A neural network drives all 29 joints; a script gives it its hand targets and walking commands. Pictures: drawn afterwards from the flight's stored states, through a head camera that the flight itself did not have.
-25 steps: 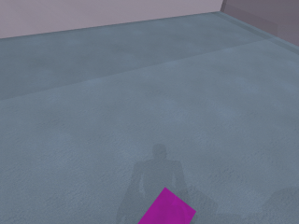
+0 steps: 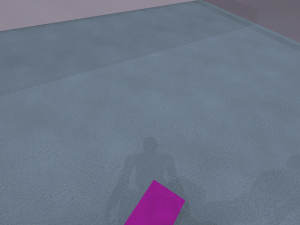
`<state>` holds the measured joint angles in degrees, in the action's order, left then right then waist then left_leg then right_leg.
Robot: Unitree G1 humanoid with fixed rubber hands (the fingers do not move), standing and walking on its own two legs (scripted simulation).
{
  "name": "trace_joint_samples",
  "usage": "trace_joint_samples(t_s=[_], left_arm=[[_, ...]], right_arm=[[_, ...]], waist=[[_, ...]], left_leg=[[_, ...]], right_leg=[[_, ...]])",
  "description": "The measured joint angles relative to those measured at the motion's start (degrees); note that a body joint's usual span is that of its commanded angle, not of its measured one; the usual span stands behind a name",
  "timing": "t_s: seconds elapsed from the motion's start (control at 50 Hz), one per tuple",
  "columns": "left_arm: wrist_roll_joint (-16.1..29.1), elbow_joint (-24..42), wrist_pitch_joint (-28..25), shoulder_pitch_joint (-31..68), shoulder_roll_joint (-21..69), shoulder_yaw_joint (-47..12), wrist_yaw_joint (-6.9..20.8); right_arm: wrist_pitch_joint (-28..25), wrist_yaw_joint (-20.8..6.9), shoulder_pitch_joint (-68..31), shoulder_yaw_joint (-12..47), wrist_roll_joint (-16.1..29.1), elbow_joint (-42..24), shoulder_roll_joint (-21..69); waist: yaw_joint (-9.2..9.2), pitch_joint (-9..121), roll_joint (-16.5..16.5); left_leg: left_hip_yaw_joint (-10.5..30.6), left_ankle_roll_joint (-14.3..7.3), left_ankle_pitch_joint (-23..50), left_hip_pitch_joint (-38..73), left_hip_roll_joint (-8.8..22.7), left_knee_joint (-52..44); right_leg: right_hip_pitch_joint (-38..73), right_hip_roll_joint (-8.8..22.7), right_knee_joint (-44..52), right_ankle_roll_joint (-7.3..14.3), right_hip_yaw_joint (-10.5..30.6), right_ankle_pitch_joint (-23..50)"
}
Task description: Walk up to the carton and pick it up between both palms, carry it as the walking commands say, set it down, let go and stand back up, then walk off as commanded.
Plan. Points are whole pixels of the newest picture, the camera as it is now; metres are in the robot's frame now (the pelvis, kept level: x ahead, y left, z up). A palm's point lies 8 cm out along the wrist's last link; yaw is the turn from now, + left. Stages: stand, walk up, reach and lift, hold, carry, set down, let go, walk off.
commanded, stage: stand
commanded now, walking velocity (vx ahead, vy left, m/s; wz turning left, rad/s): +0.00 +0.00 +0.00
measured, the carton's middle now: (153, 218) +0.31 -0.08 -0.67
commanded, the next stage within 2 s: none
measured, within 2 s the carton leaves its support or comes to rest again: neither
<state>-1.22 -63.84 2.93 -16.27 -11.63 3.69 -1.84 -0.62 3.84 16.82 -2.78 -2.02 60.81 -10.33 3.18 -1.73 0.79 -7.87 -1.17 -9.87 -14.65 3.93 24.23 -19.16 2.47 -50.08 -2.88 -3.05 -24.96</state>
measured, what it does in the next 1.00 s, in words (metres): steps on the spot: right foot, then left foot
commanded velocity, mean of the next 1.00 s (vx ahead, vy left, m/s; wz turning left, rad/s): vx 0.00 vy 0.00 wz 0.00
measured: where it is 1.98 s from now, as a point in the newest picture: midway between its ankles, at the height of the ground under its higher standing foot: outside the picture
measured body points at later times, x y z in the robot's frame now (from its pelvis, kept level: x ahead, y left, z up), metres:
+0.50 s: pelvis -0.02 -0.08 +0.00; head -0.01 -0.08 +0.45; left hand -0.01 +0.13 -0.16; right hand -0.01 -0.31 -0.16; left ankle -0.05 +0.04 -0.74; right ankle -0.01 -0.17 -0.74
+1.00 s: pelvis -0.03 -0.08 +0.00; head -0.02 -0.08 +0.45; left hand -0.06 +0.13 -0.16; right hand -0.06 -0.29 -0.16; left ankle -0.05 +0.04 -0.74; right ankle -0.01 -0.17 -0.74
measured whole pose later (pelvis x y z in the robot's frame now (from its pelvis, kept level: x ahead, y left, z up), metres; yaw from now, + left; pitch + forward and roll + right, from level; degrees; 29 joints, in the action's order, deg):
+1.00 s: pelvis -0.03 -0.08 +0.00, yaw +1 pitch -1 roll +0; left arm -0.5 -66.5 -0.7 -18.2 -7.0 0.3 -2.0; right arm -0.7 2.4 18.7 0.0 -0.5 66.3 -6.4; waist -0.6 -1.5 -0.2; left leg -3.0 0.3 -13.1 -6.9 1.3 21.3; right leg -9.7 -0.7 -20.9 2.5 -5.3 -10.1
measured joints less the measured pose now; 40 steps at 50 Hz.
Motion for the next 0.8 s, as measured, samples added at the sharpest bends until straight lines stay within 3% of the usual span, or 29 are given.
trace_joint_samples(t_s=[0.06, 0.14, 0.2, 0.3, 0.4, 0.46, 0.56, 0.8], left_arm=[[0.0, 2.4, 0.0, 1.7, -0.1, 0.2, 0.0], [0.0, 4.3, -0.9, 1.9, 0.1, 0.1, 0.0], [-0.3, 3.9, -1.6, 0.8, 1.6, -0.7, -0.2], [-0.2, 3.6, -2.6, -0.3, 3.7, -2.3, -0.1], [0.0, 2.8, -3.7, 0.3, 4.8, -3.2, -0.5], [0.6, 2.0, -3.5, 0.6, 4.7, -3.2, -0.6], [0.9, 0.6, -3.6, 0.3, 3.8, -2.9, -0.2], [0.7, -2.1, -3.5, -1.4, 3.9, -3.1, 0.0]], right_arm=[[0.7, -0.3, -0.2, -0.6, -0.2, 0.5, -1.5], [1.6, -1.1, -1.4, -1.1, 0.0, 0.2, -2.6], [2.9, -1.6, -1.8, -0.8, 0.4, -0.2, -3.0], [3.1, -2.2, -2.6, -0.2, 0.6, -0.4, -1.8], [2.7, -1.6, -2.6, 0.5, 1.3, 0.5, -0.2], [1.8, -1.3, -2.3, 1.0, 1.3, 1.5, 1.0], [0.6, -1.7, -1.1, 2.0, 1.6, 3.3, 2.7], [0.1, -1.5, 0.7, 2.5, 1.7, 5.0, 3.5]], waist=[[-0.24, 0.0, -0.5], [-0.53, 0.2, -1.2], [-1.32, 0.8, -2.9], [-2.09, 1.7, -3.7], [-2.60, 1.3, -3.6], [-2.55, 1.0, -2.9], [-3.40, 0.3, -0.6], [-3.73, -0.2, -1.0]], left_leg=[[0.5, 1.3, 0.6, -1.0, 1.2, 0.5], [1.4, 3.3, -0.5, -3.6, 2.6, 4.7], [4.7, 2.5, -11.4, -6.5, 2.6, 12.7], [6.5, 1.4, -12.1, -7.5, 0.3, 22.7], [6.0, 1.3, -13.1, -0.4, -1.3, 13.3], [5.9, 1.0, -5.8, 5.4, -1.5, 1.4], [5.2, 1.6, -4.4, 7.8, -2.2, -1.9], [4.8, 1.4, -3.2, 8.4, -2.6, -3.3]], right_leg=[[-0.4, 0.7, 3.7, -0.1, 0.7, 0.7], [4.8, 0.8, 19.8, 0.8, -0.5, 8.4], [5.2, -0.6, 20.6, 2.9, -1.6, 10.2], [7.7, -2.0, 26.3, 4.8, -2.6, 12.4], [8.0, -3.2, 26.9, 5.6, -3.3, 12.8], [7.8, -3.9, 25.9, 5.6, -3.9, 12.3], [10.2, -3.5, 29.3, 5.5, -3.1, 14.4], [10.2, -3.2, 29.8, 5.3, -2.5, 15.0]])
